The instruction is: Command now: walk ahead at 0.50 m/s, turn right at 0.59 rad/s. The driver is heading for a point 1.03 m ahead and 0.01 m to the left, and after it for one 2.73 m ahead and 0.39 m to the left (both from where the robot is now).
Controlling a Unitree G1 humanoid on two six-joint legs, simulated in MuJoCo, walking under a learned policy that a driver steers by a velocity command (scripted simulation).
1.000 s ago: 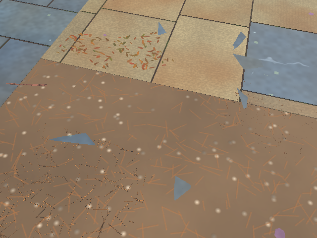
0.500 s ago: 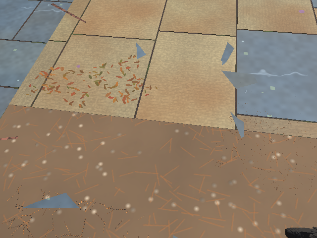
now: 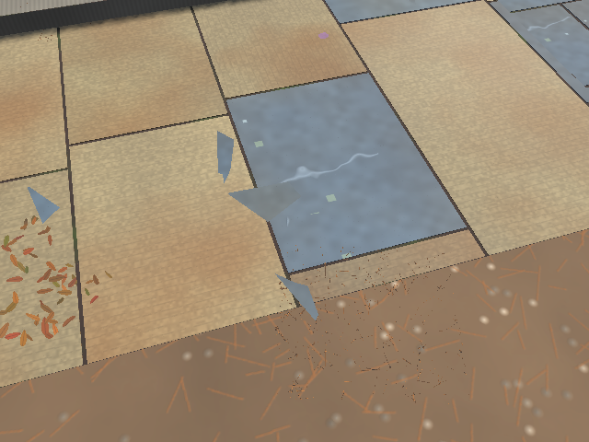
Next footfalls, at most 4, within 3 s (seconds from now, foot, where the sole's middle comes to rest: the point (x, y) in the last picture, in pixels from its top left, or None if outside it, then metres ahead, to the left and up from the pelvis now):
0.16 right None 0.26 -0.14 -0.78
0.68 left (293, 382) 0.60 -0.02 -0.78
1.18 right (385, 296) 0.81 -0.27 -0.78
1.68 left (267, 226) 1.07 0.02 -0.78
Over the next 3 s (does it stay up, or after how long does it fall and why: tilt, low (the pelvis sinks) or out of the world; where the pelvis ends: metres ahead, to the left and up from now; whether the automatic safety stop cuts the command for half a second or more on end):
stays up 1.06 -0.07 -0.01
